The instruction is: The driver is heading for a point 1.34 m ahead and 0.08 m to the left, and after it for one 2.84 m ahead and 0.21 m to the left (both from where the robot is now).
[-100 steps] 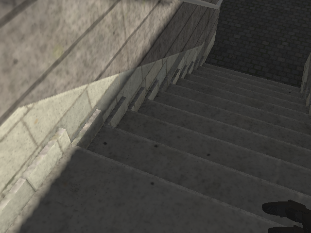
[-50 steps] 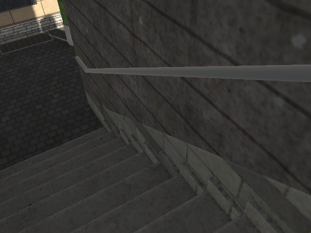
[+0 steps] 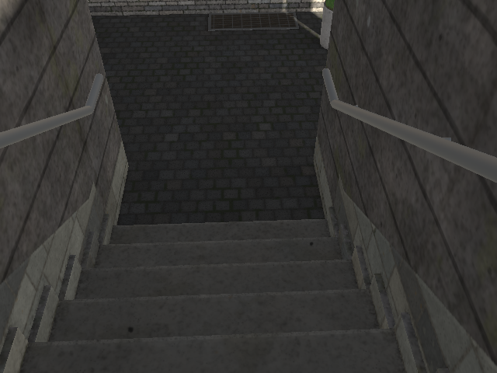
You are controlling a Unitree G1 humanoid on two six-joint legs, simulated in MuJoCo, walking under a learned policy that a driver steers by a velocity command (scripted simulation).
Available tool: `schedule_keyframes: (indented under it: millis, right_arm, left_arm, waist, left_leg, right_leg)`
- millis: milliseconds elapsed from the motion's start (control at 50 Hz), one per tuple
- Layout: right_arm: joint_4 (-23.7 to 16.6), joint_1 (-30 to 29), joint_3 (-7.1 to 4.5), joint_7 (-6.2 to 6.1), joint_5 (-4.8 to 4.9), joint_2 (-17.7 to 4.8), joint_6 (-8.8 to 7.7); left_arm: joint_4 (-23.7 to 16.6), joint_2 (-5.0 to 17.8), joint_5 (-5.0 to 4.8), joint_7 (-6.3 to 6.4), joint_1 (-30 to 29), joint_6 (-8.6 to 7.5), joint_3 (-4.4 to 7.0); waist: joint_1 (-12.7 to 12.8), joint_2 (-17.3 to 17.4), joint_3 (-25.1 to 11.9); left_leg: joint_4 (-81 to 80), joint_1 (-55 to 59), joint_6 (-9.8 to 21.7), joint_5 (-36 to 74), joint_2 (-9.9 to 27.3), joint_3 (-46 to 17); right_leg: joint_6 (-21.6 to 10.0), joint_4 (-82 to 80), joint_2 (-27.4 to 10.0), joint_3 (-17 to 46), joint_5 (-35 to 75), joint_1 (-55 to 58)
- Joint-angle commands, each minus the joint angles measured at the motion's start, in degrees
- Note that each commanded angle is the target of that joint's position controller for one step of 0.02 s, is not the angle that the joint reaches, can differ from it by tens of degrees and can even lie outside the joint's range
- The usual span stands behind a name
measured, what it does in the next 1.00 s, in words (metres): goes down: left foot 0.17 m lower, then right foot 0.17 m lower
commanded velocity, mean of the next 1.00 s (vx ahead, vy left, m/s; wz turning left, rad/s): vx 1.00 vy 0.00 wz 0.07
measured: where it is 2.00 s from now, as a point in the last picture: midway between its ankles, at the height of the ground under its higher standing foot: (254, 266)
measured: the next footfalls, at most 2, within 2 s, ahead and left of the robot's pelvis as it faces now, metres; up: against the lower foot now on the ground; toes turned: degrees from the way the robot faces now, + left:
left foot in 0.16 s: +0.21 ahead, +0.10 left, -0.17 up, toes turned +2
right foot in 0.48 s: +0.50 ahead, -0.09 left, -0.34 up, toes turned +2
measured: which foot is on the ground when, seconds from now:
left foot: up 0.00-0.14, down 0.16-0.48, up 0.50-0.78, down 0.80-1.00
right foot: down 0.00-0.16, up 0.18-0.46, down 0.48-0.80, up 0.82-1.00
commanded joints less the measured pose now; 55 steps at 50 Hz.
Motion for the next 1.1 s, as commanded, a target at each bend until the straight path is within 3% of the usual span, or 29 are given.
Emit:
schedule_keyframes:
  millis: [20,80,120,140,160,200,240,260,300,360,400,460,480,500,520,560,580,620,660,740,800,820,840,860,920,960,1000,1060,1100]
  right_arm:
    - [-2.4,0.5,0.82,2.29,1.17,1.6,-1.00]
    - [-4.9,-3.6,3.29,4.30,3.96,4.0,-0.90]
    - [0.8,13.3,2.24,2.15,1.00,0.7,0.65]
    - [6.3,28.6,0.43,0.82,1.12,-4.5,1.41]
    - [4.4,26.2,0.31,1.51,1.68,-4.9,0.37]
    - [5.0,25.0,1.61,2.13,1.49,-5.0,-1.59]
    - [5.8,21.2,1.35,1.54,0.90,-4.1,-2.11]
    - [5.1,18.5,1.62,1.49,0.42,-4.4,-3.26]
    - [3.9,11.7,2.17,0.50,0.75,-3.9,-3.99]
    - [4.3,5.5,2.22,-0.65,3.57,-0.2,-6.91]
    - [4.8,6.3,1.66,-0.67,4.44,-2.3,-5.91]
    - [5.8,0.0,1.18,0.42,1.68,-3.4,-4.55]
    - [4.3,-7.1,0.59,-0.46,2.03,-3.3,-4.11]
    - [2.0,-2.7,1.96,-1.87,2.11,3.8,-3.38]
    - [0.4,11.2,1.94,-2.56,3.00,3.9,-3.74]
    - [5.1,11.0,1.65,-1.49,0.24,3.7,-2.02]
    - [2.8,12.9,1.94,-1.35,-1.51,4.1,-1.54]
    - [-1.8,-2.9,2.29,-0.16,-0.74,2.4,-0.08]
    - [0.0,-2.5,1.58,1.82,0.93,-0.3,-1.73]
    - [-1.9,-4.1,3.53,3.10,2.70,3.2,-1.22]
    - [11.0,38.6,-0.54,0.60,0.25,-4.8,0.11]
    - [10.0,33.9,-0.77,1.73,1.83,-5.9,-0.05]
    - [8.4,26.9,1.68,2.93,0.11,-3.5,-1.51]
    - [9.0,25.5,1.17,2.82,1.29,-2.9,-2.13]
    - [7.6,15.9,2.85,0.95,1.62,0.8,-3.83]
    - [7.2,11.3,2.00,-0.01,0.63,-2.5,-4.98]
    - [7.1,7.0,2.58,-1.27,3.61,1.0,-7.20]
    - [7.7,10.5,1.57,-0.46,3.58,-1.4,-5.35]
    - [9.0,7.9,2.01,0.10,1.47,-2.4,-3.86]
  left_arm:
    - [-2.1,1.7,-0.83,1.50,-2.3,-2.25,-0.32]
    - [-5.6,6.2,-1.31,1.77,-8.9,-1.73,0.47]
    - [-5.0,7.2,-1.58,1.30,-10.7,-0.03,0.47]
    - [-5.0,8.9,-1.48,0.93,-11.0,1.07,0.66]
    - [-4.0,7.2,-0.60,1.83,-8.7,3.02,1.01]
    - [-8.0,1.4,-1.92,2.73,-2.0,2.57,-0.03]
    - [-5.9,1.8,-0.06,2.45,-0.9,2.57,0.71]
    - [-7.8,2.1,0.67,2.18,-3.9,2.69,0.80]
    - [-8.2,3.0,1.58,1.57,-13.2,4.23,0.97]
    - [-8.1,2.0,-1.26,-1.40,-12.3,1.56,0.57]
    - [-7.8,0.3,-1.56,-2.69,-12.5,1.88,-0.41]
    - [2.9,6.4,0.69,0.15,22.5,4.87,2.12]
    - [5.2,8.0,0.78,0.27,30.7,4.81,2.91]
    - [1.2,4.5,0.07,-1.65,16.5,3.78,0.62]
    - [0.3,3.6,0.17,-2.54,11.3,2.42,-1.64]
    - [0.2,-1.5,-0.19,-2.36,5.6,1.29,-2.51]
    - [-0.4,5.1,0.22,-1.75,4.3,0.32,-1.37]
    - [-1.1,2.7,0.57,0.29,-2.3,0.47,-2.65]
    - [-1.3,2.9,-0.12,1.86,-4.7,-1.12,-1.69]
    - [-1.8,3.7,-2.14,0.97,-4.9,-1.20,-1.09]
    - [-0.9,5.2,-0.43,0.73,-12.3,0.81,-0.93]
    - [-2.5,2.9,-0.04,1.74,-16.8,1.65,-0.20]
    - [-8.2,-2.8,-3.01,2.59,-6.7,0.75,-1.47]
    - [-4.9,0.2,-0.40,2.46,-2.7,1.13,-0.90]
    - [-7.6,-2.0,2.27,1.44,-11.7,3.35,-0.58]
    - [-5.7,0.0,1.99,0.65,-12.7,4.70,-0.16]
    - [-6.3,-1.9,-0.41,-2.32,-12.9,2.43,-0.98]
    - [-9.1,-2.9,-0.72,-2.69,-19.4,3.51,-2.23]
    - [-1.8,3.0,0.35,0.51,7.0,6.26,0.53]
  waist:
    - [-5.4,-3.6,9.6]
    - [-5.7,-7.6,4.6]
    - [-12.8,-11.8,0.9]
    - [-19.5,-7.9,-2.9]
    - [-20.5,4.0,5.2]
    - [-7.8,3.3,1.3]
    - [-4.1,-3.2,0.1]
    - [-2.9,4.1,4.1]
    - [0.0,-0.2,12.8]
    - [4.7,-2.5,7.7]
    - [3.0,2.1,7.2]
    - [19.6,2.3,-0.4]
    - [27.9,-11.7,1.5]
    - [16.3,-18.6,9.9]
    - [2.1,-13.1,6.0]
    - [-2.3,4.7,5.3]
    - [-4.4,-12.5,2.4]
    - [-4.5,-3.0,14.4]
    - [-6.3,1.5,11.9]
    - [-3.0,-6.9,8.8]
    - [-25.9,-0.5,-0.4]
    - [-24.5,7.5,6.5]
    - [-8.8,10.7,2.9]
    - [-6.9,-1.4,0.4]
    - [-0.3,0.6,9.5]
    - [1.3,1.3,11.2]
    - [5.1,-4.2,6.1]
    - [-1.5,2.9,9.2]
    - [11.9,4.7,0.8]
  left_leg:
    - [-13.6,3.4,0.1,29.7,2.0,-0.1]
    - [-29.1,38.1,-1.8,44.6,-2.7,13.9]
    - [-24.2,53.0,0.2,39.7,-4.9,20.1]
    - [-32.4,58.5,3.3,27.3,-2.7,17.1]
    - [-59.5,52.0,8.9,20.0,6.2,5.0]
    - [-33.0,64.5,5.8,55.9,18.0,-8.5]
    - [-35.9,50.5,9.3,16.5,18.2,-12.4]
    - [-39.8,36.3,14.1,10.7,23.2,-21.4]
    - [-43.5,10.6,13.7,12.4,18.0,-16.3]
    - [-36.3,-7.1,6.7,-8.5,4.5,0.7]
    - [-32.7,-4.4,6.0,-2.1,5.1,1.6]
    - [12.7,-5.2,3.5,33.1,4.0,8.7]
    - [44.2,-11.7,2.5,10.8,-2.6,7.5]
    - [56.9,-17.9,5.2,-27.8,-10.9,2.9]
    - [37.5,-23.6,6.4,-20.3,-4.6,-4.6]
    - [25.5,-22.3,7.1,-9.4,-0.4,-3.1]
    - [24.5,-26.0,4.7,-12.1,2.0,-5.3]
    - [-2.6,-11.2,-2.2,1.3,4.8,-0.9]
    - [-18.7,4.9,-2.2,34.1,4.2,4.8]
    - [-29.6,33.1,-0.7,44.4,-0.4,17.3]
    - [-39.1,60.5,8.0,29.8,2.9,13.4]
    - [-49.8,54.3,10.2,27.0,10.6,3.4]
    - [-29.7,61.6,8.6,65.9,19.9,-7.7]
    - [-35.6,60.1,8.9,46.8,20.7,-11.5]
    - [-41.3,24.8,12.6,16.5,22.1,-18.2]
    - [-39.4,4.9,11.4,16.3,14.9,-9.9]
    - [-34.9,-10.4,6.4,-8.3,5.2,2.2]
    - [-28.6,-1.5,5.9,0.5,6.1,3.5]
    - [-0.5,-0.2,5.0,27.8,6.7,6.1]
  right_leg:
    - [-10.0,-9.3,-12.7,20.2,18.8,-19.9]
    - [-6.0,-10.4,-7.4,5.9,7.6,-34.3]
    - [-6.1,10.2,-8.8,4.6,28.5,-30.8]
    - [-4.8,29.7,-8.3,0.9,54.6,-25.9]
    - [-6.2,58.8,0.2,0.6,20.9,-26.8]
    - [-9.0,58.5,-0.3,11.7,-1.4,-51.9]
    - [-8.5,43.9,-3.2,15.2,7.5,-51.5]
    - [-4.9,32.1,-5.7,16.5,11.8,-48.0]
    - [1.0,13.0,-5.8,11.7,23.4,-31.4]
    - [-0.1,-9.3,-5.2,3.5,72.9,-0.5]
    - [-1.0,-10.7,-3.1,0.1,69.8,8.5]
    - [-6.2,-10.6,0.3,-6.9,53.6,36.6]
    - [-10.3,-21.3,-5.3,0.0,50.0,39.9]
    - [-8.0,-22.3,-12.1,9.0,63.4,27.0]
    - [-4.2,-12.2,-18.2,19.2,81.2,31.6]
    - [-6.3,-17.0,-14.0,19.8,44.9,16.6]
    - [-14.0,-15.9,-23.7,34.1,42.0,15.0]
    - [-15.0,-23.1,-20.1,30.8,35.8,-14.9]
    - [-10.2,-14.6,-9.0,18.6,23.1,-23.3]
    - [-6.8,-8.6,-7.0,9.3,24.8,-26.1]
    - [-4.6,51.6,-2.6,3.2,54.9,-26.5]
    - [-6.1,76.1,7.4,0.4,-0.1,-35.0]
    - [-7.8,69.6,6.1,11.3,-4.2,-47.1]
    - [-9.6,52.3,0.1,13.2,4.6,-49.0]
    - [-3.9,23.4,-4.9,14.8,18.3,-43.4]
    - [-0.1,11.9,-3.3,6.4,35.4,-21.3]
    - [-0.9,-9.1,-3.7,1.9,74.3,4.8]
    - [-0.9,-16.7,-2.4,-3.0,65.1,9.3]
    - [-5.9,-11.4,-0.4,-5.9,54.7,28.8]
Over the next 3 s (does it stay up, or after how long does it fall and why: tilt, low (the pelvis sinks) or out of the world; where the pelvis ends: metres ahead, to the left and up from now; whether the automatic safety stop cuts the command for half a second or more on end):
stays up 1.56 0.09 -0.95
